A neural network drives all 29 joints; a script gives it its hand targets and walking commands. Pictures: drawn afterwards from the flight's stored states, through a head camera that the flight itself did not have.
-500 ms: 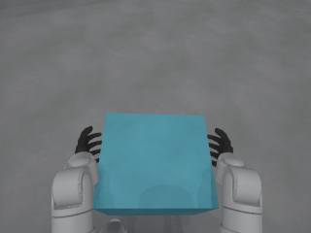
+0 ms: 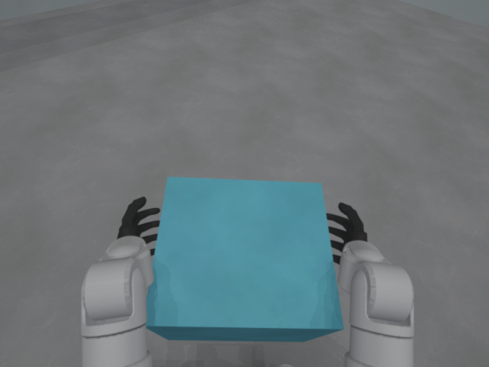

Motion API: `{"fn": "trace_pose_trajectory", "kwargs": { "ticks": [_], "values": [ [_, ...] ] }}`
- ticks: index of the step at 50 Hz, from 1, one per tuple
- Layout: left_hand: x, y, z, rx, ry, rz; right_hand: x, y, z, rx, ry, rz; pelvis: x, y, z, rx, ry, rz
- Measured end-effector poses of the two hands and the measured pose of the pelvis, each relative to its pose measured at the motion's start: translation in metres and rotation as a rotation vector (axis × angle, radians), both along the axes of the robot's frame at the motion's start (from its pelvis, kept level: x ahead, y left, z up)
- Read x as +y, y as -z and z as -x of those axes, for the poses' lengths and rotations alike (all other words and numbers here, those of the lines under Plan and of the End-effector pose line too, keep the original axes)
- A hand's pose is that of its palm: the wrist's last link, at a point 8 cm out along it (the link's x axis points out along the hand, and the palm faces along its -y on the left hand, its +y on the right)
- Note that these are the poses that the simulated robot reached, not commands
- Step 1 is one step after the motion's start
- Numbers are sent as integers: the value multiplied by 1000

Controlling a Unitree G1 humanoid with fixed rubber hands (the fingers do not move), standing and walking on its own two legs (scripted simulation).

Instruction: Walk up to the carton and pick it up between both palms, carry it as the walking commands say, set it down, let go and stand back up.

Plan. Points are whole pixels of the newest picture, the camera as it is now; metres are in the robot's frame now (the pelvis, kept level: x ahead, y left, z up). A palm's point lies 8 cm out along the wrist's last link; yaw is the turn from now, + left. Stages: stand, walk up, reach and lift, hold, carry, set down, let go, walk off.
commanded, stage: carry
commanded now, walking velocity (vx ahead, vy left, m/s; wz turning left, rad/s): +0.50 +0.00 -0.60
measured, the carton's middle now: (240, 265) +0.29 +0.00 +0.00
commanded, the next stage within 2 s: none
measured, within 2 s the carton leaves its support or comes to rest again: neither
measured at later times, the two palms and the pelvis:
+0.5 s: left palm (208, 108) +0.63 +0.07 +0.08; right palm (354, 141) +0.53 -0.24 +0.09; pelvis +0.31 +0.00 +0.01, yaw -19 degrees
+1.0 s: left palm (264, 68) +0.85 -0.07 +0.07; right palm (379, 103) +0.71 -0.36 +0.07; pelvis +0.52 -0.10 +0.01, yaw -26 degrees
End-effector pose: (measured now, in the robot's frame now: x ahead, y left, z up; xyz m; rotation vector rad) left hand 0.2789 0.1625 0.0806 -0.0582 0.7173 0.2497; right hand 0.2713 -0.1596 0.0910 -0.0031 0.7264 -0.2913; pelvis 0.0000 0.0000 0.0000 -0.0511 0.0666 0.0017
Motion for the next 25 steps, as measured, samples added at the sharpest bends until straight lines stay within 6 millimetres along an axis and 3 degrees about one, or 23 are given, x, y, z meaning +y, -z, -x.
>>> {"fn": "trace_pose_trajectory", "kwargs": {
  "ticks": [4, 10, 16, 21, 25],
  "values": [
    [-16, 17, -58, 0, -5, -17, -16, 22, -61, -1, -7, -16, -17, 20, -59, -17, 6, 4],
    [-30, 29, -122, 127, 0, -45, -31, 41, -123, 125, 18, -60, -24, 2, -123, 12, 50, -15],
    [-48, 12, -206, 86, 61, -51, -47, 30, -183, 83, 77, -68, -18, -10, -190, 31, 141, -55],
    [-67, 1, -291, -2, 180, -31, -60, 14, -231, -5, 187, -40, -5, 0, -259, 17, 244, -57],
    [-91, -3, -348, 15, 266, -5, -77, 4, -259, 12, 270, -10, -4, -6, -310, 20, 329, -54]
  ]
}}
